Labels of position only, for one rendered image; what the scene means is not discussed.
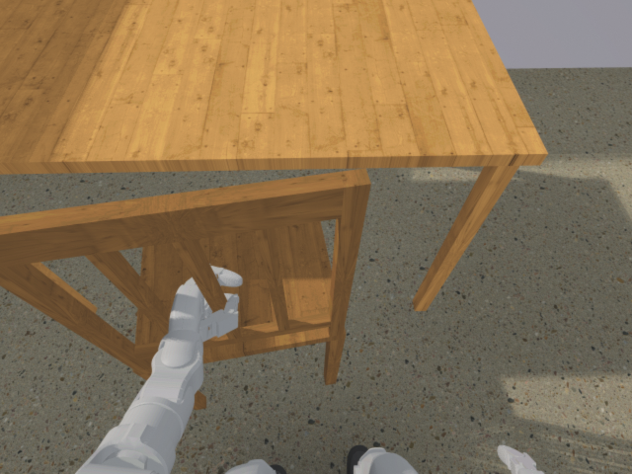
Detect table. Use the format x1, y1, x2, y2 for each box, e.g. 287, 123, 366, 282
0, 0, 548, 314

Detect right robot hand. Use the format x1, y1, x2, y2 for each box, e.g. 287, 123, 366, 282
498, 445, 545, 474

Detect left robot forearm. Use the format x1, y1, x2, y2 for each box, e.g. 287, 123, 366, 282
75, 330, 203, 474

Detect chair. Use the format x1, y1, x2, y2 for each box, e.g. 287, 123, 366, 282
0, 168, 371, 410

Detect robot right thigh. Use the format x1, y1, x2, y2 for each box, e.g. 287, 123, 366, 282
354, 452, 419, 474

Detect left robot shin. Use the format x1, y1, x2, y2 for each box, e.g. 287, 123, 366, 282
248, 459, 274, 470

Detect left robot hand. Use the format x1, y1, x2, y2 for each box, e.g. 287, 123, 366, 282
168, 266, 243, 342

